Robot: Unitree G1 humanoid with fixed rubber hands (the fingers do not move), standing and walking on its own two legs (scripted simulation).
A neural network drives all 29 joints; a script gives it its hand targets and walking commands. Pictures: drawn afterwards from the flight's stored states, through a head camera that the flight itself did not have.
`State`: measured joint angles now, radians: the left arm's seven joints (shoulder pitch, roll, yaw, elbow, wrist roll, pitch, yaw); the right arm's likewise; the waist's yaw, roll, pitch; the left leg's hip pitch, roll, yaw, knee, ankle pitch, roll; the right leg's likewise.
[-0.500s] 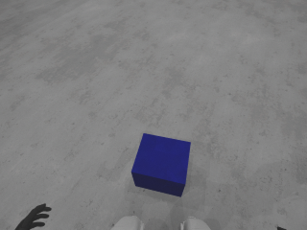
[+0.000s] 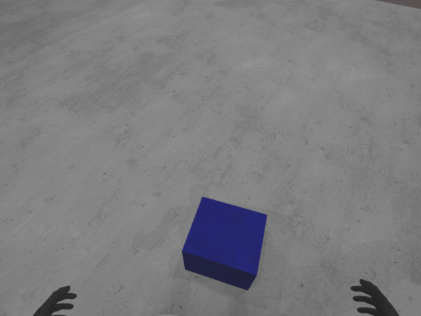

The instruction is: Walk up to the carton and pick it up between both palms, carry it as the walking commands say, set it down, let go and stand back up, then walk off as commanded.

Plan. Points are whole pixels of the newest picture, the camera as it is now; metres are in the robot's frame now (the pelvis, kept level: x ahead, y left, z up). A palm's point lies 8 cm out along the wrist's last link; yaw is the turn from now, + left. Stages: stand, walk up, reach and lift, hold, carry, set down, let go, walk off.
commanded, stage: walk up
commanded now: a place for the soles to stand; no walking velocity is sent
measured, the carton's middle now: (224, 242) +0.49 -0.05 -0.64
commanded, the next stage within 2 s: none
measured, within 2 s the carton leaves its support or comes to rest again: neither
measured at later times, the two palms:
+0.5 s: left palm out of the picture +0.07 +0.45 -0.08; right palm out of the picture +0.12 -0.28 -0.08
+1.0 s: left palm (55, 239) +0.26 +0.36 -0.09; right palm out of the picture +0.06 -0.26 -0.07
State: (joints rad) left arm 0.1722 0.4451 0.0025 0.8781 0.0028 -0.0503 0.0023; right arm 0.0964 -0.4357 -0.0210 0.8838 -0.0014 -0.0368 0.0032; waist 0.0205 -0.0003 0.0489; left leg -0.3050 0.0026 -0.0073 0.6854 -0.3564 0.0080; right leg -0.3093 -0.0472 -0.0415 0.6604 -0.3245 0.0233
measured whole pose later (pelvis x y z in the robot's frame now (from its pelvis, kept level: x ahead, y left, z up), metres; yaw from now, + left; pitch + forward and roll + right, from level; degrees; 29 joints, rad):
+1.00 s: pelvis +0.05 +0.09 +0.00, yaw -15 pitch -2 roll +0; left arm 0.10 0.45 0.02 0.90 0.00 -0.02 -0.02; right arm 0.15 -0.45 -0.04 0.91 -0.01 -0.05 -0.01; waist -0.02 -0.03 0.07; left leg -0.25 0.05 0.10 0.65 -0.36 0.00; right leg -0.31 0.04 0.06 0.65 -0.30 -0.01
